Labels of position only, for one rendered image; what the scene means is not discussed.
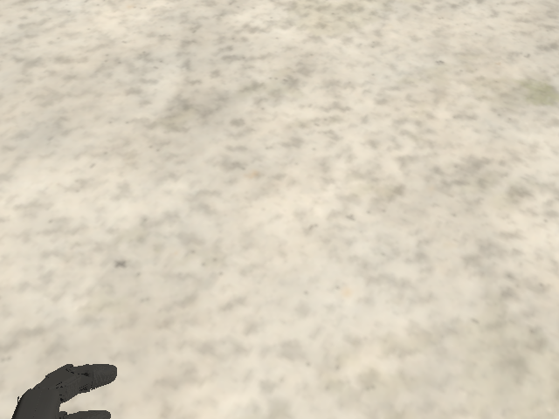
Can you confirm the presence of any robot left hand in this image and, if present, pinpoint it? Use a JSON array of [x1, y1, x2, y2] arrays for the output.
[[11, 364, 117, 419]]

